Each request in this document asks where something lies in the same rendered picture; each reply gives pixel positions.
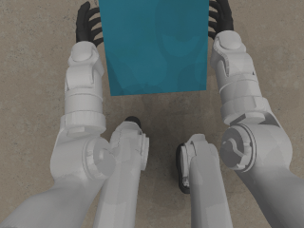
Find right robot foot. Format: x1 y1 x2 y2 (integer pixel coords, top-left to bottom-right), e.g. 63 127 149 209
176 143 190 195

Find carton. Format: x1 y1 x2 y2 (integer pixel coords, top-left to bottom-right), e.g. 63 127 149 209
98 0 209 96

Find robot left forearm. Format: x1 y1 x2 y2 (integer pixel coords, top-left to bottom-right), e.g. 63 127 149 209
49 41 106 168

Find left robot hand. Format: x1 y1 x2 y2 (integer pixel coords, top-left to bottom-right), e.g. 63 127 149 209
75 1 104 47

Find right robot hand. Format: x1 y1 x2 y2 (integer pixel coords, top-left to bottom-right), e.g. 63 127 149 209
208 0 234 40

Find left robot upper arm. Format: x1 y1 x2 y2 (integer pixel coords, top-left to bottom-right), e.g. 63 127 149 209
0 135 116 228

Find robot right forearm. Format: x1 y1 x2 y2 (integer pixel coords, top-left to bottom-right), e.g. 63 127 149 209
209 30 293 153

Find right robot upper arm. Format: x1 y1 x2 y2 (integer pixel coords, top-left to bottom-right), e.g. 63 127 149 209
219 123 304 228

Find left robot thigh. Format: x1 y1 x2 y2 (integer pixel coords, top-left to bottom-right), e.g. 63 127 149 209
92 128 149 228

